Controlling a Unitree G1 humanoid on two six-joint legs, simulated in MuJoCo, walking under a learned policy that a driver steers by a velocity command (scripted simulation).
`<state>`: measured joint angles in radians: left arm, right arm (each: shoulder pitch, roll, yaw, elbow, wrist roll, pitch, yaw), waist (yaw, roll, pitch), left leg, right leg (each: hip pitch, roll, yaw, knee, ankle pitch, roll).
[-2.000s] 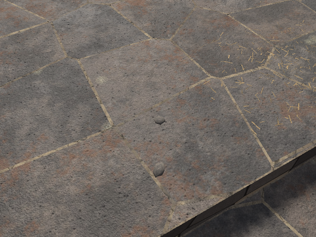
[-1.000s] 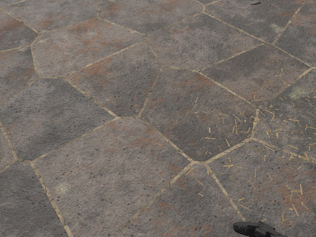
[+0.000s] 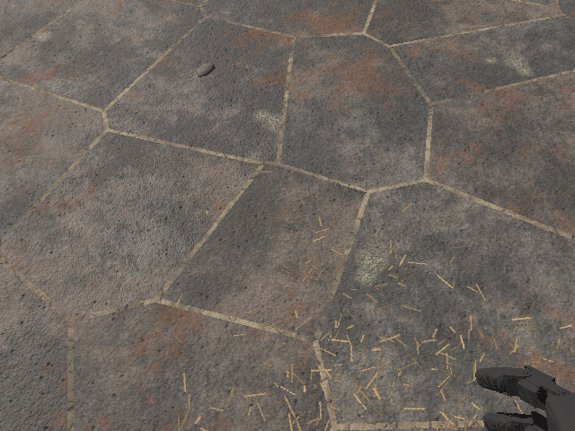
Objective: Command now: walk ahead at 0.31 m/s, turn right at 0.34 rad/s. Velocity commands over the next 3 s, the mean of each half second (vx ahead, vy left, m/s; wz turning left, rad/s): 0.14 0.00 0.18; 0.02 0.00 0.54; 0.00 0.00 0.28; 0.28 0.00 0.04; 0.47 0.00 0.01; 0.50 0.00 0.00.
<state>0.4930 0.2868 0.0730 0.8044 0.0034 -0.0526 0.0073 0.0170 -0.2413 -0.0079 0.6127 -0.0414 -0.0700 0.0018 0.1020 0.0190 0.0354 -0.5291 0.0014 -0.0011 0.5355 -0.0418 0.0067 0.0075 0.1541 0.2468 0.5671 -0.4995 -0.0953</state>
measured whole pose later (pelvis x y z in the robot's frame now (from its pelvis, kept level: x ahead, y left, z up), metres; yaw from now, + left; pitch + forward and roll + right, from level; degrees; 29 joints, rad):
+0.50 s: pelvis +0.08 +0.01 +0.02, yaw +10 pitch +1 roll +0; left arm 0.21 0.22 0.00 0.69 0.03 0.01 0.04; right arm 0.28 -0.27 -0.08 0.74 -0.02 0.04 0.01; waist -0.03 0.03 0.02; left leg -0.46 -0.12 -0.07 0.81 -0.42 0.02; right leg -0.29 0.02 -0.01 0.53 -0.24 -0.04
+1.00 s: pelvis +0.05 +0.05 +0.03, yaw +27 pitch +1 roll -2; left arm 0.22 0.30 0.06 0.70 0.03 0.05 0.01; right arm 0.25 -0.28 -0.05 0.65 0.00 0.05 0.00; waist 0.00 -0.04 0.05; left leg -0.23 -0.07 -0.07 0.46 -0.23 0.08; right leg -0.52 -0.01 0.01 1.05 -0.39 0.05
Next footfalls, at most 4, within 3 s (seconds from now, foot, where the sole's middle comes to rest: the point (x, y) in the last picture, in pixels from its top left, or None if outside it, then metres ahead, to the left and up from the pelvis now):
0.42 right None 0.16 -0.07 -0.75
0.82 left None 0.06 0.13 -0.75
1.30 right None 0.18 0.00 -0.75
1.56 left None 0.01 0.14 -0.75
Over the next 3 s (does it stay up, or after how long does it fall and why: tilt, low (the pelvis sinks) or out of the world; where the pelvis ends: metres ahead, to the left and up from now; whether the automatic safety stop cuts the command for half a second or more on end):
stays up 0.59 0.41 0.03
